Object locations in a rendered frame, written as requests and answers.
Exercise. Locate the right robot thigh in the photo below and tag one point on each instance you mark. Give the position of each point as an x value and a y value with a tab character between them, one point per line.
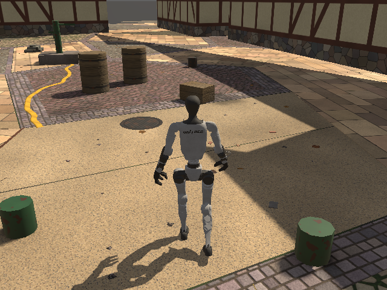
207	187

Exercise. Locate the left robot upper arm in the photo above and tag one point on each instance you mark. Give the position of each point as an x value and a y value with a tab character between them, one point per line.
174	127

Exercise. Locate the robot left forearm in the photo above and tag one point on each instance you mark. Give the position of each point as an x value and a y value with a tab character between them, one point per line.
161	162

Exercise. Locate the robot right forearm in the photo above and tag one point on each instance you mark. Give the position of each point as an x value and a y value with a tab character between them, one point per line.
222	156

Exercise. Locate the right robot upper arm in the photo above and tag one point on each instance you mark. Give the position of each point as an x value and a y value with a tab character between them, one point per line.
211	127

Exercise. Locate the humanoid robot torso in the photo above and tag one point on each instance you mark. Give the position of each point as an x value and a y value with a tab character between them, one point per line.
193	139

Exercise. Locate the left robot hand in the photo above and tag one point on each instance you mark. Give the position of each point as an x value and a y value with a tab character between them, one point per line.
157	176

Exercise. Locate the right robot hand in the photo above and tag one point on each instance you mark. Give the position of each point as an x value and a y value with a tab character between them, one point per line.
224	165

